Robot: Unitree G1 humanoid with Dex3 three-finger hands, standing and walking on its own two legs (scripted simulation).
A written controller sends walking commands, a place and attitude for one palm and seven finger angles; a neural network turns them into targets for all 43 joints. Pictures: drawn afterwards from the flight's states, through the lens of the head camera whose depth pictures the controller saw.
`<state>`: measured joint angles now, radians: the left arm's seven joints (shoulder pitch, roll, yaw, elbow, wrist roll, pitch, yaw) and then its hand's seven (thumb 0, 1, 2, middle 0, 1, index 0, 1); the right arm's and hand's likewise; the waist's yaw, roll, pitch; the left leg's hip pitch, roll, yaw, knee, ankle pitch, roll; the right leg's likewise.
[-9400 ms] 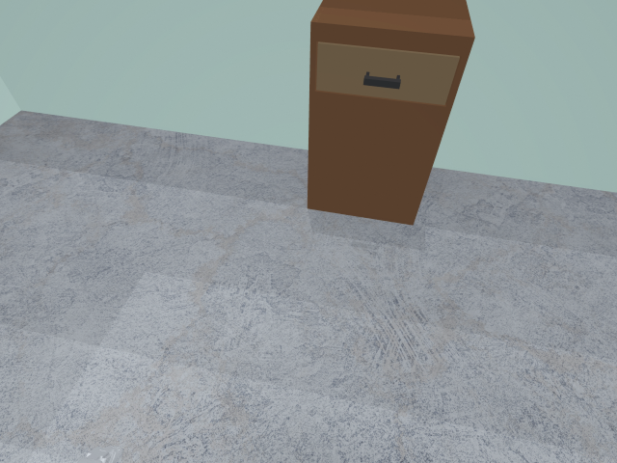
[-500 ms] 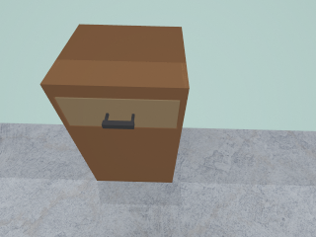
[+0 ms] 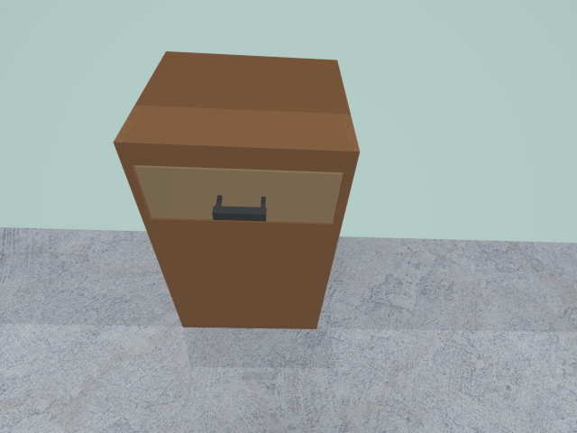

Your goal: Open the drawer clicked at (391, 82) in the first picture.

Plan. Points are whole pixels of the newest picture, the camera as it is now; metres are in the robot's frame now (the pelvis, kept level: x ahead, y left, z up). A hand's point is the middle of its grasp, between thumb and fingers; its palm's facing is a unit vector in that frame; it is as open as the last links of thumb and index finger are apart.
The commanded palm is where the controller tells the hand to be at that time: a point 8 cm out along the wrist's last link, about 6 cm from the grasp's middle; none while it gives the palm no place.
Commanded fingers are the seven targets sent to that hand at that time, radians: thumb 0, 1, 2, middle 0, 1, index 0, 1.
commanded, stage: come to a stop and stand still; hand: left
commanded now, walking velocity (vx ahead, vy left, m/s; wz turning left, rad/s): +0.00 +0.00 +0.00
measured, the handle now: (240, 206) +0.59 +0.14 -0.09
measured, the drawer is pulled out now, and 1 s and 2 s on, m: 0.00 0.00 0.00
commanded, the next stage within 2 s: look again from close up in 1.64 s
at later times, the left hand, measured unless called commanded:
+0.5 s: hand out of the picture -0.10 +0.20 -0.18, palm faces +0.14 -0.98 -0.14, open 7.4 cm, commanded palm none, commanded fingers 0.00 0.90 0.90 -0.20 -0.30 -0.20 -0.30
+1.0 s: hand out of the picture -0.10 +0.28 -0.17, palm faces +0.02 -0.99 -0.14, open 7.4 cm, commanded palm none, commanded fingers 0.00 0.90 0.90 -0.20 -0.30 -0.20 -0.30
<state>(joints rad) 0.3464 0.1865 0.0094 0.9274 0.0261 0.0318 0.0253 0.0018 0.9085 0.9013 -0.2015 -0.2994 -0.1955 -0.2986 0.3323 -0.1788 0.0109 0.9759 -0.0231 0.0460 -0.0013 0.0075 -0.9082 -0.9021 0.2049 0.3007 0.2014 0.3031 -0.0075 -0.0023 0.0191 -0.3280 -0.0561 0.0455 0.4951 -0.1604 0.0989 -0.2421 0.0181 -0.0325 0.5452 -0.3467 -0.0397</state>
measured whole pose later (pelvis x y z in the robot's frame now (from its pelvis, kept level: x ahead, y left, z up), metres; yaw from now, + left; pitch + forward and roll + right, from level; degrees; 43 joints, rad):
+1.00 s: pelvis -0.12 +0.11 +0.01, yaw +1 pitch +1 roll -2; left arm 0.32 0.19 0.04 1.00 0.04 0.05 0.00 0.00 0.91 0.90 -0.20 -0.30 -0.19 -0.30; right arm 0.39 -0.09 -0.01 1.06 -0.03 -0.01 -0.03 0.01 -0.91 -0.90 0.21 0.30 0.20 0.30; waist -0.04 -0.04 -0.04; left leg -0.29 -0.02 0.05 0.34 -0.07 0.07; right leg -0.39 0.00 -0.01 0.90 -0.36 -0.02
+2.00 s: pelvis -0.09 +0.09 +0.01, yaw +1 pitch -1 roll +0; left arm 0.33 0.13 -0.01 1.10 0.01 -0.02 0.04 0.00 0.91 0.90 -0.20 -0.30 -0.19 -0.30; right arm 0.29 -0.13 0.03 1.14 0.00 -0.02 -0.04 0.02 -0.93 -0.90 0.20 0.30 0.20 0.30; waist 0.00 -0.02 0.03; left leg -0.19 -0.02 0.07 0.42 -0.21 0.04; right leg -0.09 -0.01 -0.05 0.40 -0.30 -0.01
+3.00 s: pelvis +0.01 +0.03 -0.01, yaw +2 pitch +1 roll -1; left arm 0.48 0.09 0.01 1.11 0.04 -0.03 0.02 0.00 0.91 0.90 -0.20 -0.30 -0.20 -0.30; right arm 0.12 -0.12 -0.03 1.02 -0.01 -0.03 -0.03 0.01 -0.91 -0.90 0.20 0.30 0.20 0.30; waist 0.02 -0.05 0.07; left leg -0.47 0.03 0.17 0.74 -0.30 0.05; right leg -0.02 0.10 -0.12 0.42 -0.41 -0.11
